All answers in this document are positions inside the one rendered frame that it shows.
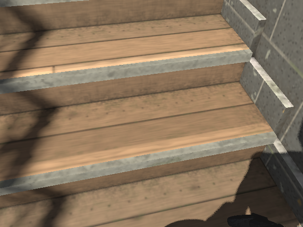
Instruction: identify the robot right hand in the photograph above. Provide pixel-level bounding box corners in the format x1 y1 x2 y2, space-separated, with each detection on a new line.
227 213 284 227

